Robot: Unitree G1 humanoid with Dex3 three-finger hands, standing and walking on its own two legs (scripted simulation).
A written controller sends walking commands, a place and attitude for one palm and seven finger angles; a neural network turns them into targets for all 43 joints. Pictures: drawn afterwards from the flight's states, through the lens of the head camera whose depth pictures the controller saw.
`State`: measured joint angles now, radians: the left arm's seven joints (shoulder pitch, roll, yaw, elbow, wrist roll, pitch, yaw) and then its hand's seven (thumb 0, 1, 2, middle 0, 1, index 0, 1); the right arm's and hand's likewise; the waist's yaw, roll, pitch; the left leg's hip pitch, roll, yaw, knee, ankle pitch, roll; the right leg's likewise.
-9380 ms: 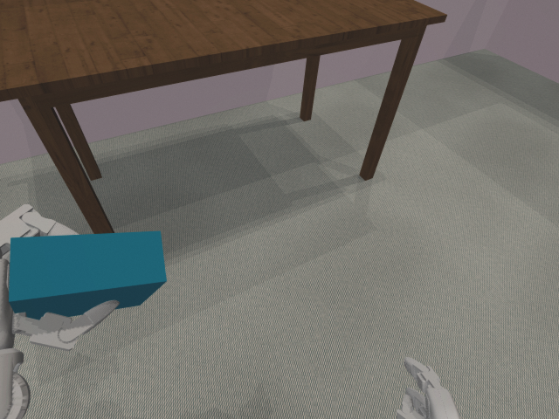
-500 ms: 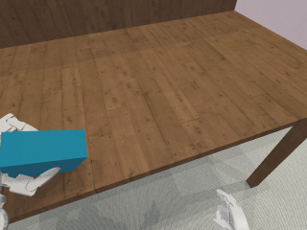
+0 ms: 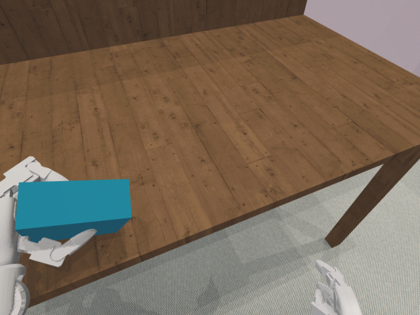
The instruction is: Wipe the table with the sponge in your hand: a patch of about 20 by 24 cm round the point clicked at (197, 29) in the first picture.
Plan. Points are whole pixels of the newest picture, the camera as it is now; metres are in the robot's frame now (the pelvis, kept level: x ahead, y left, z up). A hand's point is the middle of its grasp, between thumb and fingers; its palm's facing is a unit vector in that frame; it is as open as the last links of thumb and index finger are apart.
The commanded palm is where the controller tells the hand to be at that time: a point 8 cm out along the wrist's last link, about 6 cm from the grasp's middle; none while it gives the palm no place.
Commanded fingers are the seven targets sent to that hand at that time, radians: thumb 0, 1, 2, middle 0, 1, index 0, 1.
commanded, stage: come to a stop and stand still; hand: left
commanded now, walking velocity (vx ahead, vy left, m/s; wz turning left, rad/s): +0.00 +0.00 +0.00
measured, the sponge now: (93, 211) +0.23 +0.19 +0.15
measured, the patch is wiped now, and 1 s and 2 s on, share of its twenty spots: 0.00 0.00 0.00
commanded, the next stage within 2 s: look again from close up in 0.38 s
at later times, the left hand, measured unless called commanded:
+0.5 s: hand (35, 196) +0.24 +0.27 +0.17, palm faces +0.40 -0.86 -0.31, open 9.6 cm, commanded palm +0.18 +0.30 +0.18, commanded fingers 0.00 0.10 1.30 -1.20 -1.60 -1.20 -1.60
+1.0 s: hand (31, 197) +0.24 +0.27 +0.17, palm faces +0.42 -0.85 -0.33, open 9.6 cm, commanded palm +0.17 +0.30 +0.18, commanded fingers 0.00 0.10 1.30 -1.20 -1.60 -1.20 -1.60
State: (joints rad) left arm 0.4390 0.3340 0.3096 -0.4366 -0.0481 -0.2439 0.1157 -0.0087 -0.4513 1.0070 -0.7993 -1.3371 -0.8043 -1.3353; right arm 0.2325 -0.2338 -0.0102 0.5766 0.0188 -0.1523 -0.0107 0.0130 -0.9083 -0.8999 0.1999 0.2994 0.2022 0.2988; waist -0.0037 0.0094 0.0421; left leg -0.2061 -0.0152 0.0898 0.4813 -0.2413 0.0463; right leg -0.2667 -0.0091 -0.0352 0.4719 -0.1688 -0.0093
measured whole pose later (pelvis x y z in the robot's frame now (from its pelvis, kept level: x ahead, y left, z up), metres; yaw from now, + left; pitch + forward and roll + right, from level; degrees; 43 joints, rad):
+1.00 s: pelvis +0.02 +0.02 +0.00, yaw +1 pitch -2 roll -1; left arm 0.40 0.35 0.37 -0.49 -0.06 -0.20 0.12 -0.01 -0.45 1.01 -0.80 -1.34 -0.80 -1.34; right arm 0.21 -0.17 0.02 0.58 0.02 -0.09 -0.03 0.01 -0.91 -0.90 0.20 0.30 0.20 0.30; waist 0.02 -0.04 0.09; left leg -0.18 -0.04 0.07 0.45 -0.25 0.07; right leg -0.21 -0.03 -0.05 0.41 -0.17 0.02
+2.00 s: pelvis -0.02 -0.05 +0.00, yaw +1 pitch +2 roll +0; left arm 0.49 0.41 0.43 -0.62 -0.07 -0.23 0.12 0.00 -0.44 1.01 -0.79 -1.35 -0.79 -1.35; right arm 0.17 -0.17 -0.04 0.61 0.01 -0.10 -0.04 0.01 -0.91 -0.90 0.20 0.30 0.20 0.30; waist -0.01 -0.04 0.09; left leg -0.38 0.02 0.03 0.72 -0.40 0.00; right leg -0.38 0.05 -0.09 0.46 -0.13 -0.09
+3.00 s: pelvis -0.06 -0.11 +0.00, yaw +0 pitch -2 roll +0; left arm 0.30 0.42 0.45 -0.36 -0.03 -0.23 0.12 -0.01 -0.45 1.02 -0.79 -1.35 -0.79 -1.35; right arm 0.18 -0.19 0.00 0.59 0.01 -0.15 0.01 0.01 -0.91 -0.90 0.20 0.30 0.20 0.30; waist 0.02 0.01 0.09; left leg -0.20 0.01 0.06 0.48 -0.25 0.01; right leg -0.23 -0.03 -0.06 0.49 -0.22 0.00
